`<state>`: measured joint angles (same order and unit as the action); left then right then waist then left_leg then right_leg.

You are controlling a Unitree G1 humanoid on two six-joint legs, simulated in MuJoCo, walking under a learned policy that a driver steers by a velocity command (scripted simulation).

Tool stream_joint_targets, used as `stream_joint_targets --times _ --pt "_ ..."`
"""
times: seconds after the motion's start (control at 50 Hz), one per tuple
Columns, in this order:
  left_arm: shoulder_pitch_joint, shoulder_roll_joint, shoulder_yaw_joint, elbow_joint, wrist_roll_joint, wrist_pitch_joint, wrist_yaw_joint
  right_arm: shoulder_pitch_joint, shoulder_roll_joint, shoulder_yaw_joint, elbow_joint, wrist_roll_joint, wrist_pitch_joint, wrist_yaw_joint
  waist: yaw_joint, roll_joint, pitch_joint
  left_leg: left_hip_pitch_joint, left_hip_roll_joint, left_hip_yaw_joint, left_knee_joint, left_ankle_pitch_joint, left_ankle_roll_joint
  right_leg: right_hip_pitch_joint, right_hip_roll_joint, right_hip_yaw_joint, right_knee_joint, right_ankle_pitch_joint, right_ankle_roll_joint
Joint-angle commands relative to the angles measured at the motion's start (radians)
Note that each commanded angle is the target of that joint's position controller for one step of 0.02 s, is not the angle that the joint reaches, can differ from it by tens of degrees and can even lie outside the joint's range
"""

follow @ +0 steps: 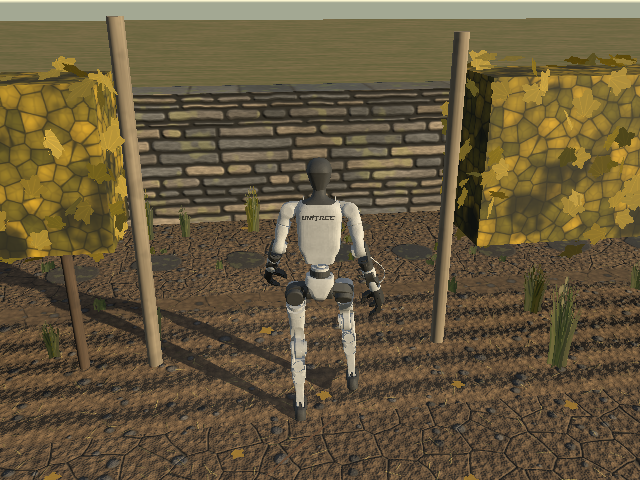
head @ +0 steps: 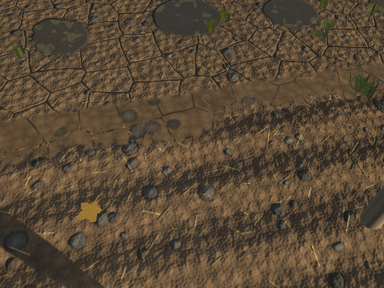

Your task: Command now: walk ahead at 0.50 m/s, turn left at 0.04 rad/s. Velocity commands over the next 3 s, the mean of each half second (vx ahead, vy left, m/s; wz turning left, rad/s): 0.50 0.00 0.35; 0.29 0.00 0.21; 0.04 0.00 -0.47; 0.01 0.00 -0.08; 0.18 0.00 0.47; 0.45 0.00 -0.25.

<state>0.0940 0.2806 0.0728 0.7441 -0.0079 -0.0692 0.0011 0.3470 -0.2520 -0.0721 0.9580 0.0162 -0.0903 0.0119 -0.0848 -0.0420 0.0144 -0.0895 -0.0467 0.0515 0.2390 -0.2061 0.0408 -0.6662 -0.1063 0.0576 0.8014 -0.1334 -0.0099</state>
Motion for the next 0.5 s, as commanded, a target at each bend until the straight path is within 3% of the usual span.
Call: stream_joint_targets --times 0.02,0.06,0.1,0.14,0.16,0.18,0.2,0.22,0.24,0.26,0.28,0.3,0.34,0.38,0.5 --pt "-0.108 0.004 -0.016 -0.084 -0.005 -0.022 -0.013 -0.036 -0.167 -0.027 -0.062 0.015 -0.009 -0.004 0.020 0.106 -0.002 -0.042 0.219 -0.152 -0.064 0.368 0.157 0.096 0.049 -0.053 -0.181 0.138 0.018" --pt "-0.163 0.023 -0.014 -0.104 -0.013 -0.028 -0.023 0.016 -0.171 -0.025 -0.041 0.019 0.000 -0.006 0.009 0.119 0.005 0.001 0.245 -0.185 -0.036 0.343 0.152 0.119 0.069 -0.048 -0.246 0.136 0.015" --pt "-0.169 0.052 -0.005 -0.113 -0.015 -0.036 -0.030 0.036 -0.176 -0.026 -0.029 0.021 0.008 -0.011 0.031 0.138 0.001 0.038 0.271 -0.223 0.010 0.324 0.133 0.174 0.078 -0.033 -0.309 0.102 -0.004" --pt "-0.041 0.104 0.020 -0.077 -0.009 -0.042 -0.024 0.026 -0.184 -0.025 -0.027 0.019 0.014 -0.016 0.113 0.143 -0.064 0.010 0.242 -0.201 0.142 0.455 0.097 0.402 0.101 -0.049 -0.367 0.089 -0.045" --pt "0.112 0.155 0.043 -0.039 0.004 -0.044 -0.014 0.009 -0.163 -0.017 -0.041 0.010 0.011 -0.016 0.184 0.130 -0.163 -0.098 0.189 -0.168 0.322 0.427 0.064 0.645 0.044 -0.006 -0.327 0.123 -0.084" --pt "0.300 0.243 0.066 -0.016 0.017 -0.036 0.001 -0.002 -0.097 0.007 -0.083 -0.023 0.006 -0.018 0.248 -0.027 -0.327 -0.312 0.099 -0.101 0.652 0.067 0.020 0.938 -0.182 0.218 -0.286 0.191 -0.141" --pt "0.307 0.253 0.062 0.000 0.020 -0.026 -0.008 0.132 -0.025 0.026 -0.089 0.012 -0.010 -0.015 0.181 -0.276 -0.460 -0.587 0.024 -0.129 0.914 -0.404 -0.005 1.122 -0.361 0.602 -0.400 0.003 -0.281" --pt "0.275 0.152 0.040 -0.007 0.012 -0.023 -0.008 0.080 -0.131 -0.002 -0.073 0.034 -0.009 -0.017 0.199 -0.147 -0.342 -0.679 0.078 -0.182 1.019 -0.372 -0.007 1.028 -0.314 0.567 -0.447 -0.121 -0.255" --pt "0.212 0.106 0.025 -0.010 0.001 -0.026 -0.007 0.003 -0.154 -0.011 -0.096 0.036 -0.005 -0.019 0.187 -0.114 -0.201 -0.713 0.113 -0.159 1.024 -0.277 -0.004 0.891 -0.273 0.410 -0.478 -0.104 -0.215" --pt "0.147 0.079 0.015 -0.010 0.005 -0.030 -0.010 -0.028 -0.137 -0.013 -0.096 0.028 0.003 -0.024 0.152 -0.050 -0.133 -0.669 0.148 -0.145 1.001 -0.201 -0.009 0.756 -0.230 0.314 -0.517 -0.043 -0.195" --pt "0.099 0.053 0.009 -0.005 0.010 -0.033 -0.015 -0.041 -0.123 -0.017 -0.101 0.016 0.013 -0.027 0.122 -0.051 -0.077 -0.635 0.170 -0.143 0.962 -0.155 -0.013 0.653 -0.199 0.234 -0.557 0.007 -0.187" --pt "0.070 0.043 0.008 0.002 0.017 -0.038 -0.017 -0.026 -0.100 -0.018 -0.103 0.016 0.027 -0.024 0.090 -0.069 -0.051 -0.586 0.189 -0.149 0.942 -0.124 -0.013 0.580 -0.182 0.172 -0.594 0.030 -0.177" --pt "0.053 0.053 0.016 0.017 0.016 -0.048 -0.015 -0.042 -0.062 -0.014 -0.124 0.018 0.048 -0.020 0.068 -0.063 -0.023 -0.574 0.200 -0.145 0.911 -0.081 -0.021 0.519 -0.181 0.091 -0.646 0.095 -0.184" --pt "0.061 0.075 0.026 0.034 0.020 -0.052 -0.005 -0.081 -0.060 -0.015 -0.150 0.011 0.060 -0.018 0.061 -0.038 -0.004 -0.611 0.203 -0.152 0.850 -0.007 -0.030 0.514 -0.185 0.018 -0.669 0.151 -0.188" --pt "0.110 0.138 0.045 0.071 0.009 -0.041 0.016 -0.260 -0.049 0.001 -0.215 0.002 0.056 0.023 0.112 -0.009 0.038 -0.550 0.174 -0.071 0.526 0.235 -0.021 0.542 -0.157 -0.183 -0.678 0.164 -0.144"
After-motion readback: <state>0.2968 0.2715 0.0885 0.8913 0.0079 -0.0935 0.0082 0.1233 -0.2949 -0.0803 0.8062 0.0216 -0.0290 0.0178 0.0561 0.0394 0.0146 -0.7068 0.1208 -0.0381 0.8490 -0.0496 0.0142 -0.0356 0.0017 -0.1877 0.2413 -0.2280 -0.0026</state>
